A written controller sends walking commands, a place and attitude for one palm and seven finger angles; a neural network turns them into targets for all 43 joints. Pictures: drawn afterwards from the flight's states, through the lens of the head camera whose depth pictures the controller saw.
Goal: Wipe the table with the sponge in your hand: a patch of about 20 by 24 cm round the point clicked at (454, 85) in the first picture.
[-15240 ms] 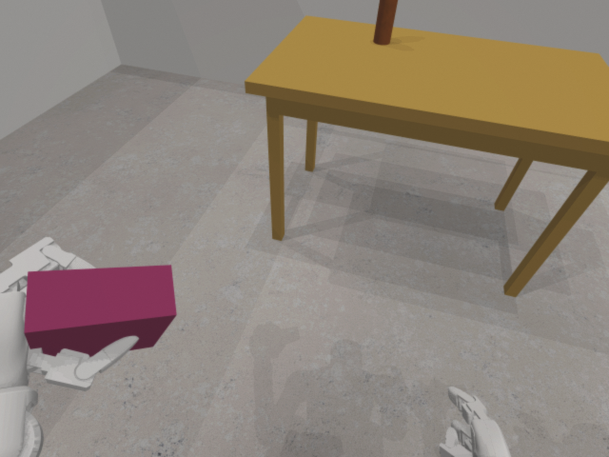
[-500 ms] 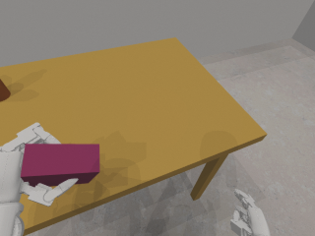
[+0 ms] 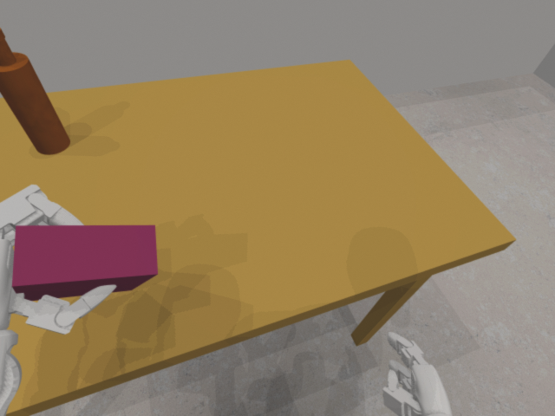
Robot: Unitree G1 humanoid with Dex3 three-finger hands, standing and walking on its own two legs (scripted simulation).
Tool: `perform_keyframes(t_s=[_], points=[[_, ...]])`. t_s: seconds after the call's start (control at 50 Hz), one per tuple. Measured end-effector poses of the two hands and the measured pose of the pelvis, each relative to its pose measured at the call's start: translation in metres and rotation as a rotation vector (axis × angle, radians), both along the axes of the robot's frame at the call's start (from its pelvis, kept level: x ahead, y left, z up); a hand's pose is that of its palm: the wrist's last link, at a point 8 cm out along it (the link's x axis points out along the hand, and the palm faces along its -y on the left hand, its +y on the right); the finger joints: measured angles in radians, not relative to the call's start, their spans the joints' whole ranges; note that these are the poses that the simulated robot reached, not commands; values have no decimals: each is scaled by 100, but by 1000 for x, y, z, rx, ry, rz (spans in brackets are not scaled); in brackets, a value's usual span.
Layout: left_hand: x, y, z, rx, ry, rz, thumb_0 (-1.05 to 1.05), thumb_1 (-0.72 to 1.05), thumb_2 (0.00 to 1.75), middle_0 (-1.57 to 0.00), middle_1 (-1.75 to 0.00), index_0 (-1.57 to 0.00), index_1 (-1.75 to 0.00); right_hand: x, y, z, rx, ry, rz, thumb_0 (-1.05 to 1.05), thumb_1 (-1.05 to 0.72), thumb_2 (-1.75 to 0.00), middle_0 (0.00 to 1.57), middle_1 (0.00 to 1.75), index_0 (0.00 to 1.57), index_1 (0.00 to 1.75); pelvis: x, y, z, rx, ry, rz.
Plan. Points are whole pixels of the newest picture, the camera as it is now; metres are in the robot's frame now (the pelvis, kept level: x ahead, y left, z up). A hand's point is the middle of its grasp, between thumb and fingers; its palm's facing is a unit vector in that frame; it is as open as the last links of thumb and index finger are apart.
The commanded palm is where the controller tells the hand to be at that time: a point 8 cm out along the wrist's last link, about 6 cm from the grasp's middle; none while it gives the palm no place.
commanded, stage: come to a stop and stand still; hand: left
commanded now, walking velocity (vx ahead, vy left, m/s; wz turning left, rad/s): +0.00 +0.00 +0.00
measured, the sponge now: (104, 263) +0.24 +0.23 +0.13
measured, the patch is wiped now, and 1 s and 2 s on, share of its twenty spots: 0.00 0.00 0.00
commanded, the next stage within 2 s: look again from close up in 1.22 s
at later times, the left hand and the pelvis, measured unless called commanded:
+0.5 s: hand out of the picture +0.17 +0.29 +0.16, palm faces +0.39 -0.84 -0.37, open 9.2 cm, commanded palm +0.11 +0.32 +0.18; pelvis -0.04 +0.03 -0.02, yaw +2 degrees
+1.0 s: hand out of the picture +0.16 +0.37 +0.17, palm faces +0.39 -0.80 -0.46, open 9.2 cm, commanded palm +0.07 +0.41 +0.18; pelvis -0.08 +0.12 -0.03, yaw +2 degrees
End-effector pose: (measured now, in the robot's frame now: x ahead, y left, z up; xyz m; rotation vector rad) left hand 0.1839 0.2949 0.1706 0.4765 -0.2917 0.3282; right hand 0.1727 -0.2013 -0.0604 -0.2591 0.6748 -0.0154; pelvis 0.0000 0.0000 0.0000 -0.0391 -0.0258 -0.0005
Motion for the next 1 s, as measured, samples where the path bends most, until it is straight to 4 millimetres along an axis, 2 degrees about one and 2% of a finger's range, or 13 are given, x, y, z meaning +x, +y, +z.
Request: perform_keyframes(t_s=[0.2, 0.42, 0.5, 0.56, 0.62, 0.68, 0.72, 0.78, 0.82, 0.86, 0.94, 1.0], points=[[-17, 6, 4, -16, 3, -9, -1, -42, 105, -82, -140, -82, -140, -7, 0, 5, -15, -14, -26, 2, -90, -90, 20, 30, 21, 30, -11, 14, 1, -6, -11, 4], [-41, 28, -1, -23, 12, 28, -1, -42, 105, -82, -140, -82, -140, -29, 9, -1, -22, 19, -33, 2, -90, -90, 20, 30, 20, 30, -31, 27, -2, -26, -26, 45], [-56, 35, -4, -6, -57, -1, -1, -42, 105, -82, -140, -82, -140, -36, 13, -11, -48, 25, -26, 2, -90, -90, 20, 30, 21, 30, -38, 35, -19, -44, -31, 28], [-58, 42, -13, -34, -132, -29, 0, -42, 105, -82, -140, -82, -140, -42, 17, -19, -79, 20, -58, 2, -90, -90, 20, 30, 21, 30, -42, 44, -33, -52, -53, 11], [-48, 54, -14, -77, -128, -16, -1, -42, 105, -82, -140, -82, -140, -55, 30, -20, -59, 45, -77, 2, -90, -90, 20, 30, 20, 30, -50, 53, -27, -39, -71, 11], [-48, 67, 4, -83, -91, 0, -1, -43, 105, -82, -140, -82, -140, -67, 49, -14, -16, 68, -52, 2, -90, -90, 20, 30, 20, 30, -57, 66, -9, -22, -48, 37], [-61, 71, 16, 19, -141, -19, -1, -42, 105, -82, -140, -82, -140, -68, 57, -19, 11, 51, -42, 2, -90, -90, 20, 30, 20, 30, -60, 73, -19, 28, -6, 29], [-72, 76, 23, 100, -180, -92, -1, -42, 105, -82, -140, -82, -140, -73, 69, -25, 6, 54, -56, 2, -90, -90, 20, 30, 20, 30, -66, 86, -26, 33, 9, 4], [-75, 83, 21, 117, -201, -106, 0, -42, 105, -82, -140, -82, -140, -74, 80, -29, -2, 35, -43, 2, -90, -90, 20, 30, 20, 30, -67, 98, -33, 36, 31, -12], [-73, 92, 15, 136, -207, -95, 0, -42, 105, -82, -140, -82, -140, -75, 87, -43, -6, 12, -59, 2, -90, -90, 20, 30, 21, 30, -73, 112, -44, 49, 15, -5], [-61, 115, 5, 134, -105, -28, 0, -43, 105, -82, -140, -82, -140, -97, 108, -57, 62, 48, -128, 2, -90, -90, 20, 30, 20, 30, -80, 121, -40, 64, -44, -32], [-61, 119, 13, 117, -88, -24, -1, -43, 105, -82, -140, -82, -140, -115, 121, -59, 96, 112, -108, 2, -90, -90, 20, 30, 20, 30, -82, 124, -31, 3, -48, 35]])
